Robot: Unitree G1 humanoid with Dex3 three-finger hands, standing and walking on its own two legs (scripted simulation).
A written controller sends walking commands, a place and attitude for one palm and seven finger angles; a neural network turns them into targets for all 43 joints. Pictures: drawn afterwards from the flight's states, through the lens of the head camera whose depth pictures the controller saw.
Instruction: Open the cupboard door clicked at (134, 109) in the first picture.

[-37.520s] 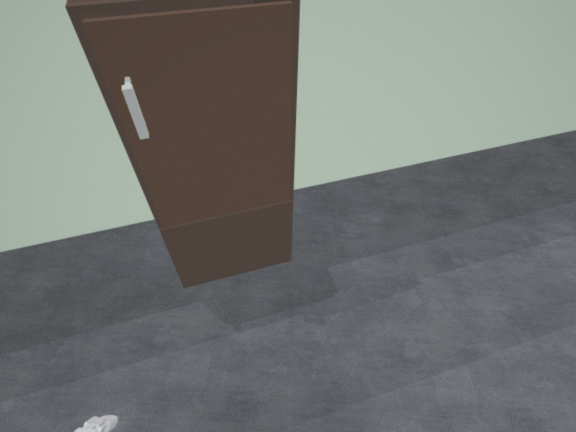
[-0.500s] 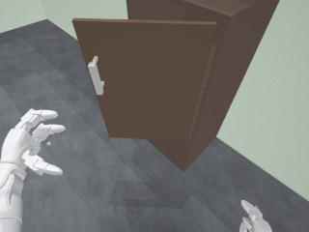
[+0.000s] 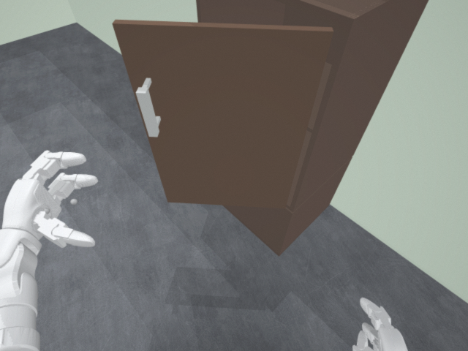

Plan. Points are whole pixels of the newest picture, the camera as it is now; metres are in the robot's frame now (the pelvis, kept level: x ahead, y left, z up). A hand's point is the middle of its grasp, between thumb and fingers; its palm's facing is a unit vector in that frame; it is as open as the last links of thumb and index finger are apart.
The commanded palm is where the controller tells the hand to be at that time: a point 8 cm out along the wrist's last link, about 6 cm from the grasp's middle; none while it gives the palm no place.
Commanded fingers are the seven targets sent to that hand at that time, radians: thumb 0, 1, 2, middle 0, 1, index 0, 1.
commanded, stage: move the hooked fingers beside the handle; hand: left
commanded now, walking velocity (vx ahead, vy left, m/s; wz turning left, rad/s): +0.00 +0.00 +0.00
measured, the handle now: (150, 108) +0.58 +0.23 +0.08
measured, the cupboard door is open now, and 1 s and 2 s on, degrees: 43 43 43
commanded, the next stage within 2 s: none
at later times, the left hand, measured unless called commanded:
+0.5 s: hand (96, 162) +0.40 +0.28 +0.09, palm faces +0.02 -1.00 +0.00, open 14.0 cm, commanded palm +0.37 +0.33 +0.09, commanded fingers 0.00 -0.50 0.30 -0.30 -1.20 -0.30 -1.20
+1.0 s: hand (108, 137) +0.46 +0.28 +0.09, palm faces +0.00 -1.00 +0.01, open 14.0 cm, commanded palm +0.45 +0.33 +0.09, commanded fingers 0.00 -0.50 0.30 -0.30 -1.20 -0.30 -1.20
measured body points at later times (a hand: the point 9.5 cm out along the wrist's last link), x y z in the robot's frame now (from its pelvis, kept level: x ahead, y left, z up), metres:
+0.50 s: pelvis +0.01 +0.01 +0.00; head +0.06 +0.02 +0.44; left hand +0.39 +0.33 +0.10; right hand +0.09 -0.25 -0.11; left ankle +0.02 +0.12 -0.72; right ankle +0.01 -0.10 -0.72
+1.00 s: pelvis +0.01 +0.02 -0.01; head +0.10 +0.04 +0.43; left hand +0.46 +0.34 +0.10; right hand +0.05 -0.26 -0.12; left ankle +0.02 +0.12 -0.72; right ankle +0.01 -0.10 -0.72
